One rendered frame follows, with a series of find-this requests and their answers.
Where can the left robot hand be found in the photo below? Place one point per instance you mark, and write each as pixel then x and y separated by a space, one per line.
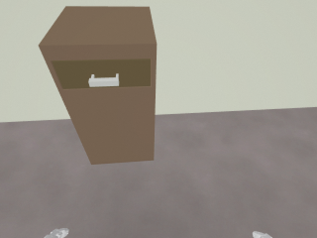
pixel 58 233

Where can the handle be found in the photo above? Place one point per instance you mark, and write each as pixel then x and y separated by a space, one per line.
pixel 103 81

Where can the drawer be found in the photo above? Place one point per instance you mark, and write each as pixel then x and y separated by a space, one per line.
pixel 75 74

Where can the cabinet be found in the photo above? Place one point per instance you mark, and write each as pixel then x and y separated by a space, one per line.
pixel 114 124

